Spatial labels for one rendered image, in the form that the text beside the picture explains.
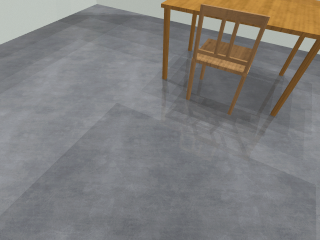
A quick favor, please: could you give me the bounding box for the table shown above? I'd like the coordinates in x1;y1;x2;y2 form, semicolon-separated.
161;0;320;117

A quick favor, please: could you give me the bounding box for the chair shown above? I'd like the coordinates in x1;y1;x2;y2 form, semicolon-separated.
186;3;271;115

